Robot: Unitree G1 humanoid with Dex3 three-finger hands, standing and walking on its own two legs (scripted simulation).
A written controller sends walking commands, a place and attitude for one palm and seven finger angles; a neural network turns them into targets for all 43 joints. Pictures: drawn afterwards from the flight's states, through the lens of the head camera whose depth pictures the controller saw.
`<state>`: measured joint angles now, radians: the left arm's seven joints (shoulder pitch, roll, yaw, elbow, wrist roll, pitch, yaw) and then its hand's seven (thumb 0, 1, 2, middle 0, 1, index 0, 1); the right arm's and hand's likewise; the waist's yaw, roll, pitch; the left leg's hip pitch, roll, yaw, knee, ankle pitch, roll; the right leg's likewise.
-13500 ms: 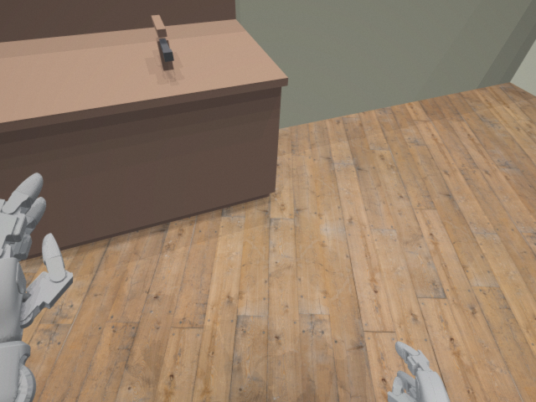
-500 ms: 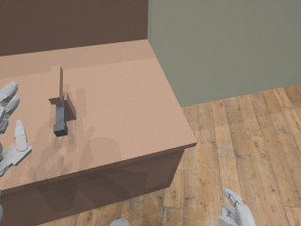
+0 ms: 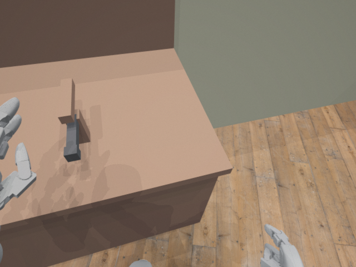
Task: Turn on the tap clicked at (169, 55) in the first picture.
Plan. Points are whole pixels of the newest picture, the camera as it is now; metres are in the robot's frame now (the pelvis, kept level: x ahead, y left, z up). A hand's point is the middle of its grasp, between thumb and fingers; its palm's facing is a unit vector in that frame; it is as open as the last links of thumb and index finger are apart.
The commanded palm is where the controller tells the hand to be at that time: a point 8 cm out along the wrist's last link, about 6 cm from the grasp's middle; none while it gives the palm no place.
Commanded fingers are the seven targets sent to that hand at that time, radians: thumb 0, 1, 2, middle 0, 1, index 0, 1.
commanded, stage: shuffle to correct the standing spot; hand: left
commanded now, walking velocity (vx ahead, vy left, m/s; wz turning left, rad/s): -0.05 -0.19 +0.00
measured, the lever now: (72, 153) +0.34 +0.27 +0.04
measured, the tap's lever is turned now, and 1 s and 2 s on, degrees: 0 0 0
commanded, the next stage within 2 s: come to a stop and stand still in 0.10 s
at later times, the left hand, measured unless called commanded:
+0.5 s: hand (48, 168) +0.23 +0.23 +0.17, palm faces +0.22 -0.89 -0.40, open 7.5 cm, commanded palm +0.17 +0.28 +0.19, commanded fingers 0.00 0.90 0.90 -0.20 -0.30 -0.20 -0.30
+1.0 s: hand (8, 169) +0.23 +0.28 +0.17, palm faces +0.32 -0.89 -0.34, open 7.5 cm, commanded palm +0.17 +0.32 +0.19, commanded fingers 0.00 0.90 0.90 -0.20 -0.30 -0.20 -0.30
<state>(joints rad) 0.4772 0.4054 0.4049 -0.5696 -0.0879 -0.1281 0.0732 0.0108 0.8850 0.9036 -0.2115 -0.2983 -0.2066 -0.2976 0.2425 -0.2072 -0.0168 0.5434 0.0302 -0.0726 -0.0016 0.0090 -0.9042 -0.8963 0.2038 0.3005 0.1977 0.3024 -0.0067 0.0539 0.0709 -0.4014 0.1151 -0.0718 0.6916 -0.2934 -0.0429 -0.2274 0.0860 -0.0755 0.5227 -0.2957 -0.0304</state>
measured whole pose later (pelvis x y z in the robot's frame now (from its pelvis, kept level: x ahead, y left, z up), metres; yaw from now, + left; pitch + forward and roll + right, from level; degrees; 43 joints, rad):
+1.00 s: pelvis -0.01 +0.05 +0.01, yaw -4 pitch -1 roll -2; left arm 0.38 0.35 0.35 -0.43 -0.01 -0.25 0.10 0.01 0.89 0.90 -0.21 -0.30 -0.20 -0.30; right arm 0.23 -0.15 0.04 0.60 0.00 -0.17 0.00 0.01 -0.90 -0.90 0.21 0.30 0.20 0.30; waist 0.02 -0.04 0.04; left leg -0.28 -0.01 0.01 0.50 -0.20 0.05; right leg -0.19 -0.02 0.00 0.40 -0.19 0.04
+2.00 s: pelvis +0.01 +0.04 +0.02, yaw -4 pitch +0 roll -2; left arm 0.44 0.36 0.35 -0.46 -0.05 -0.19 0.11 0.01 0.89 0.90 -0.21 -0.30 -0.21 -0.30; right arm 0.20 -0.19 0.01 0.59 0.02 -0.09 -0.03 0.01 -0.90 -0.90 0.20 0.30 0.20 0.30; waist 0.01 -0.01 0.04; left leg -0.24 0.00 0.00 0.46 -0.21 0.03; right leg -0.15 -0.01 -0.01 0.37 -0.21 0.03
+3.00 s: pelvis +0.00 -0.02 +0.01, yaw -4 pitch +1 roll -2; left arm 0.48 0.41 0.38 -0.55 -0.10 -0.15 0.08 0.01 0.89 0.90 -0.21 -0.30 -0.21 -0.30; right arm 0.21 -0.18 -0.01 0.56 0.02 -0.06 -0.02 0.01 -0.90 -0.90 0.20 0.30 0.20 0.30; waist -0.01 0.00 0.04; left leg -0.32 0.09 -0.05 0.57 -0.26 -0.06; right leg -0.24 0.08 -0.05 0.49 -0.27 -0.06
